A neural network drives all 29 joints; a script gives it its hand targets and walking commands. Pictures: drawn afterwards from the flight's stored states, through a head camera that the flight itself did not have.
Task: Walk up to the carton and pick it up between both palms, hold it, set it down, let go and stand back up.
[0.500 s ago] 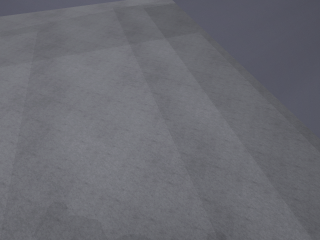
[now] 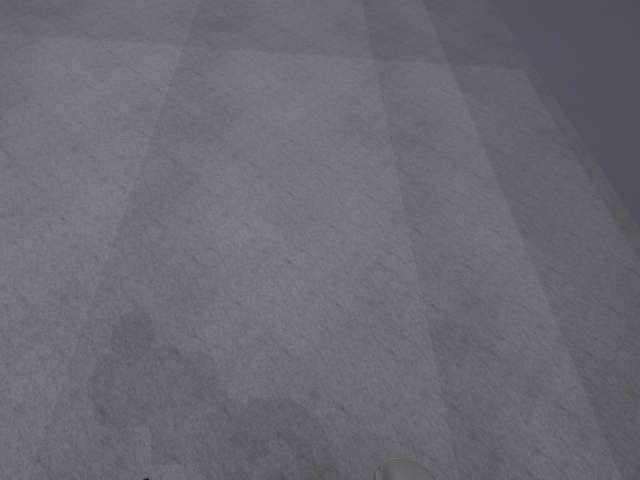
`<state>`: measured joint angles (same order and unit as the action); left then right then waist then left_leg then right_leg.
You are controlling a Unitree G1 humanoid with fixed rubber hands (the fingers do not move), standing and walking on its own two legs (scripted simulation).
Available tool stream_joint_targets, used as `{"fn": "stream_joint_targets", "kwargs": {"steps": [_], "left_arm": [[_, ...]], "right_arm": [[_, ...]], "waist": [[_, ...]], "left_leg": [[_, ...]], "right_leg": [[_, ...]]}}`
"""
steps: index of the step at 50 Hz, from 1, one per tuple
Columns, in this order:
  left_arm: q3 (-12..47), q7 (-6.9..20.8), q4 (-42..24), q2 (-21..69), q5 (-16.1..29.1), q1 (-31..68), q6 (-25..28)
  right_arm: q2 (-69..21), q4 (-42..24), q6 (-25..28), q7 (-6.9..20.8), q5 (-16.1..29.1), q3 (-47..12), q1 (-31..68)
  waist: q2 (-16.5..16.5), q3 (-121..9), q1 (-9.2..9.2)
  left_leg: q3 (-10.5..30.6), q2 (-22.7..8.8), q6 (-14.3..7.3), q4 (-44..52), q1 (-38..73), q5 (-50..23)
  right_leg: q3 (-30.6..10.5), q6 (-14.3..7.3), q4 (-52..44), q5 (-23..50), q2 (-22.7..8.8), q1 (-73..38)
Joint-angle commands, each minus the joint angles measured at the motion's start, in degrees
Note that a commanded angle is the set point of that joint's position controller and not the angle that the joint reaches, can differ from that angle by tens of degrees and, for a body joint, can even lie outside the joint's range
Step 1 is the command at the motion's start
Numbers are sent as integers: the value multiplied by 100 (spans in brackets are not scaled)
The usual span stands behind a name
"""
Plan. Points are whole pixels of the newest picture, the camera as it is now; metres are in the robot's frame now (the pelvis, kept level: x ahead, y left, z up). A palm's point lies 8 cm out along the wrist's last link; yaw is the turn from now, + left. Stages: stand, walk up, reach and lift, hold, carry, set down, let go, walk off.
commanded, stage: walk up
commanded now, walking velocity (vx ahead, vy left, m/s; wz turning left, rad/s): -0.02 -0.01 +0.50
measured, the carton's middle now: out of the picture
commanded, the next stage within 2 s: none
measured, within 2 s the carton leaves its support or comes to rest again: neither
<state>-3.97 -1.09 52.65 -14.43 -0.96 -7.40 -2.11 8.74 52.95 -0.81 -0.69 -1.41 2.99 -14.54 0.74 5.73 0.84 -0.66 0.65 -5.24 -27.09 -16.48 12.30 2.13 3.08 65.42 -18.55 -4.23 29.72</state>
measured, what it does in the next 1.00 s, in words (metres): walks backwards, turning left: right foot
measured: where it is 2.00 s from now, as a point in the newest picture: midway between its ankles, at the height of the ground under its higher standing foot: outside the picture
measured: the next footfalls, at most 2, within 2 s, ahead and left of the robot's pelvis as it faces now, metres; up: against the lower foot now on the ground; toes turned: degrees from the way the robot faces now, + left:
right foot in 0.46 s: -0.06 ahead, -0.16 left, +0.00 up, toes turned +14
left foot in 1.04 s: -0.14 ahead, +0.02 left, +0.00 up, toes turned +39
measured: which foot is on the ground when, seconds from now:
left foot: down 0.00-0.48, up 0.50-1.00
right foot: up 0.00-0.44, down 0.46-1.00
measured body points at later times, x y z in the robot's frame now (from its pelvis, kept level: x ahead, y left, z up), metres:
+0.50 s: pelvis -0.06 -0.06 -0.01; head -0.02 -0.07 +0.43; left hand +0.00 +0.21 -0.13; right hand +0.00 -0.31 -0.17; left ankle +0.01 +0.05 -0.74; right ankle -0.10 -0.17 -0.75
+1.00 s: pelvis -0.10 -0.06 -0.01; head -0.05 -0.03 +0.44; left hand -0.22 +0.16 -0.15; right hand +0.13 -0.20 -0.15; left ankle -0.17 +0.00 -0.73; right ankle -0.10 -0.17 -0.74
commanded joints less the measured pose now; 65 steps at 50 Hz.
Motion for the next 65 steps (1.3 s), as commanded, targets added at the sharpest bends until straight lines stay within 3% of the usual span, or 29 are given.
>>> {"fn": "stream_joint_targets", "kwargs": {"steps": [1,9,10,11,15,21,22,23,24,25,27,29,30,34,35,44,46,47,49,50,51,52,53,54,56,58,59,61,65], "left_arm": [[-29,-20,-414,-288,22,9,-21],[21,-33,-613,-388,84,310,-45],[41,-44,-599,-338,84,452,-50],[30,-49,-596,-433,68,313,-42],[100,-106,-690,-298,125,262,46],[104,-139,-470,-494,223,-1053,142],[57,-173,-318,-631,239,-1544,165],[38,-220,-348,-917,192,-1741,215],[22,-252,-601,-1244,164,-1237,253],[-28,-243,-548,-1297,164,-760,289],[186,-191,-645,-471,44,-331,384],[179,-200,-736,-566,-24,-5,401],[192,-193,-753,-505,16,-15,429],[125,-138,-578,-629,68,-1030,542],[137,-135,-472,-558,54,-1239,543],[-58,-146,-288,-732,-61,-1718,446],[-122,-130,-234,-831,-93,-1695,407],[-151,-118,-248,-910,-61,-1585,352],[-217,-73,-313,-981,-65,-1285,343],[-191,-9,-332,-861,-79,-1316,324],[-160,51,-356,-610,-105,-1358,322],[-30,66,-372,-283,18,-1346,276],[-54,20,-713,-378,78,-742,166],[-90,33,-816,-536,106,-253,97],[-77,67,-531,-409,117,-375,33],[-126,88,-439,-382,47,-627,-30],[-202,88,-398,-423,-34,-658,-31],[-272,81,-354,-520,-18,-758,-82],[-319,22,-285,-312,21,-956,-268]], "right_arm": [[841,-237,102,-67,23,168,-783],[1071,-410,34,-11,35,219,-868],[1198,-412,19,-16,-43,295,-819],[1142,-411,-5,5,-34,242,-829],[1304,-448,-39,10,-45,333,-882],[1282,-600,-130,-2,-16,366,-276],[1181,-547,-108,-2,-8,417,-240],[1113,-544,-86,2,-4,397,-514],[758,-524,-64,-18,29,410,-672],[900,-515,-37,-33,-39,541,-506],[1007,-490,-67,61,-107,563,-123],[892,-311,-138,155,-110,588,-536],[818,-195,-150,177,-131,543,-721],[835,-402,-184,198,-110,492,-374],[806,-383,-202,239,-87,472,-351],[558,-886,-243,271,-42,183,607],[534,-961,-195,250,-35,122,614],[528,-964,-201,249,-12,108,585],[640,-812,-132,224,-3,139,270],[729,-854,-59,226,-34,123,58],[984,-733,3,195,-73,204,-401],[1656,-571,75,132,-105,434,-579],[1843,-420,40,59,37,472,-899],[1472,-412,28,-9,88,345,-962],[1309,-473,4,-102,90,254,-341],[1358,-523,-18,-88,163,240,16],[1214,-522,-24,-76,240,48,1],[1209,-240,89,-56,270,56,-404],[1297,-167,152,-24,228,37,-251]], "waist": [[-1120,-1009,179],[-883,-1076,171],[-1304,-960,190],[-814,-1043,162],[-615,-1067,242],[-960,-730,-390],[-757,-905,-541],[26,-942,-502],[1380,-604,-270],[1734,-233,-84],[577,339,84],[277,113,341],[510,24,424],[861,-762,-46],[1381,-629,-118],[1100,-635,-496],[833,-787,-476],[1251,-829,-436],[771,-1080,-141],[463,-1220,-18],[-582,-1364,139],[-1757,-1275,179],[-2098,-1316,559],[-1495,-1054,672],[-701,-205,151],[-706,-225,-95],[-504,-460,63],[-559,-781,-8],[-1516,-864,-207]], "left_leg": [[1500,-1237,-89,347,1414,-4406],[2216,-1119,-338,739,1154,-1364],[2426,-1118,-330,865,894,-1221],[2531,-1106,-397,934,935,-952],[2923,-1174,-528,952,708,-428],[2639,-564,-41,1140,-1449,1460],[2241,-208,202,816,-1726,2011],[1596,246,392,-297,-1865,2234],[623,801,636,-1594,-2343,2130],[266,444,802,-2328,-2383,2009],[581,185,814,-2951,-1989,1132],[437,284,853,-3622,-1752,544],[321,328,877,-3746,-1751,493],[214,300,975,-3792,-1908,298],[72,208,992,-3518,-2020,303],[-502,-107,885,-1705,-1182,1047],[-621,-167,805,-1139,-936,1458],[-644,-197,703,-934,-547,1294],[-544,-215,433,48,274,639],[-376,-368,343,469,1076,-92],[373,-949,220,754,2107,-975],[1829,-2262,-94,875,2585,-2995],[2200,-2467,-668,717,2085,-3536],[2319,-2467,-802,652,1705,-3957],[1154,-1935,-159,735,1424,-4245],[787,-1425,319,1028,925,-3101],[744,-1202,460,1074,945,-3263],[680,-1125,645,857,1283,-4677],[518,-722,979,966,1002,-3754]], "right_leg": [[-300,118,-159,190,49,369],[-527,68,-580,-113,236,137],[-592,49,-725,-177,260,52],[-593,25,-969,-280,331,-70],[-597,-78,-1791,-671,488,-596],[-508,-416,-3989,-13,576,-2826],[-648,-569,-4597,217,409,-3448],[-1560,-704,-5362,-234,-594,-3651],[-2661,-828,-5676,-439,-1918,-3049],[-2748,-1186,-5751,-49,-2278,-2239],[-1721,-790,-5590,1107,-1655,-1530],[-670,-562,-5201,2129,-1020,-1781],[-390,-463,-5026,2703,-941,-1931],[-189,-425,-4532,4037,-815,-3070],[-67,-451,-4447,4597,-883,-3218],[473,-971,-4059,5593,-1299,-3476],[424,-1092,-3840,5409,-1533,-3602],[523,-1095,-3728,5299,-1542,-3295],[493,-884,-3211,4876,-1559,-2973],[738,-655,-2745,4115,-1438,-2216],[857,-465,-1958,2291,-1323,-1245],[872,-150,-1056,-960,-721,16],[556,-102,-639,-1710,-431,191],[174,-91,30,-1764,-437,350],[-118,-40,27,-939,-488,921],[-236,-43,19,-163,-480,530],[-24,29,136,172,-263,231],[-28,102,305,466,-167,134],[-215,195,478,833,-105,78]]}}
